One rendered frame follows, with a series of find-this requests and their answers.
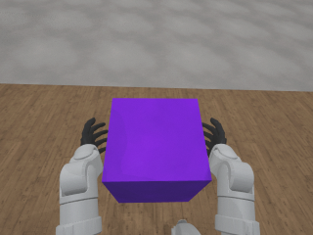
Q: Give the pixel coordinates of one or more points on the robot left forearm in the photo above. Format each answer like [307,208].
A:
[79,211]

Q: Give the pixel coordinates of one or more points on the right robot hand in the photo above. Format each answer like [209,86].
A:
[218,136]

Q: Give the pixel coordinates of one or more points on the left robot hand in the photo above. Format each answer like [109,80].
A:
[89,138]

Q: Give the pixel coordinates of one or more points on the right robot thigh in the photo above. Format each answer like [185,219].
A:
[184,229]

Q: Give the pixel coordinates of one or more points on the robot right shin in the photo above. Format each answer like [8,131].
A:
[182,221]

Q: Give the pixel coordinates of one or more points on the robot right forearm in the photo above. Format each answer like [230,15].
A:
[235,192]

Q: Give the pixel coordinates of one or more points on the carton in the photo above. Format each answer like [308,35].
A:
[155,150]

